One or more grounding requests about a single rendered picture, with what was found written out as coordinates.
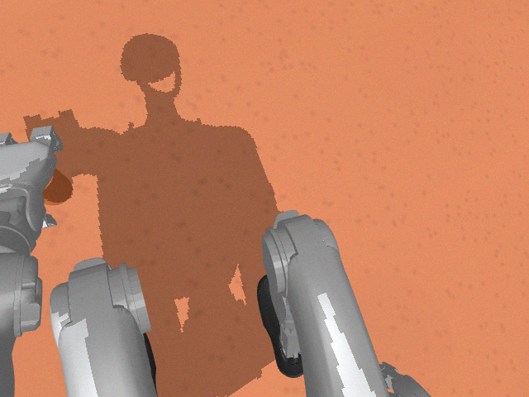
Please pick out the left robot foot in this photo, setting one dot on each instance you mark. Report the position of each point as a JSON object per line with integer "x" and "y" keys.
{"x": 151, "y": 358}

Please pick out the left robot arm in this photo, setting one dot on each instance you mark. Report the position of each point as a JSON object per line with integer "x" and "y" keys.
{"x": 21, "y": 221}

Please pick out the left robot hand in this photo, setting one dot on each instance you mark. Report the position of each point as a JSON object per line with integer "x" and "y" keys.
{"x": 31, "y": 163}

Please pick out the right robot foot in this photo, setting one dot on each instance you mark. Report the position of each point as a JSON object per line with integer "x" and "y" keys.
{"x": 290, "y": 367}

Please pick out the can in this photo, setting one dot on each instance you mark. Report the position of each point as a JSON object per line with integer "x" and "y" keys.
{"x": 58, "y": 190}

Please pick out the right robot hand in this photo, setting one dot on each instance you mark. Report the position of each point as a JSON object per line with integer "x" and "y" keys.
{"x": 402, "y": 385}

